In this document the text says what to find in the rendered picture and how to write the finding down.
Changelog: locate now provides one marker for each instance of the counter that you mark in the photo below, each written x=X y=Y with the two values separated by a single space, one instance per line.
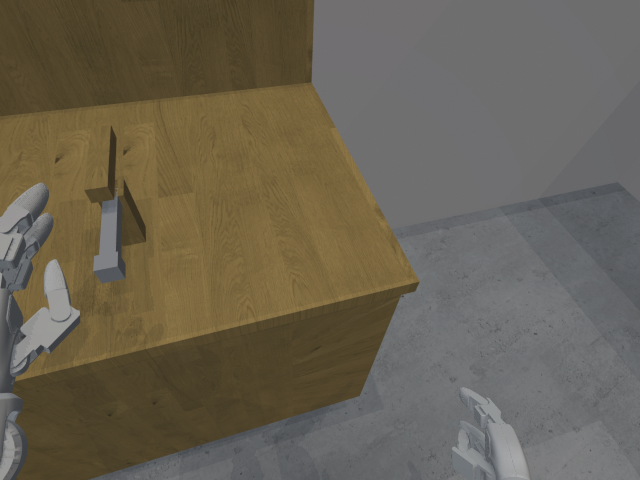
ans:
x=261 y=275

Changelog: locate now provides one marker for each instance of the robot left forearm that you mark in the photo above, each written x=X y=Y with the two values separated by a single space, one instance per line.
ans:
x=13 y=441

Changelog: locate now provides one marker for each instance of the robot right hand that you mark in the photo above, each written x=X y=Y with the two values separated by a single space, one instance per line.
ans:
x=495 y=455

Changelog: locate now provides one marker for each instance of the robot left hand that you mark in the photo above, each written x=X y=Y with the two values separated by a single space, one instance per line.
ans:
x=22 y=232

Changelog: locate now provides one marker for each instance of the tap lever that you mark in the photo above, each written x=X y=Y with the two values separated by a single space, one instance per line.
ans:
x=109 y=265

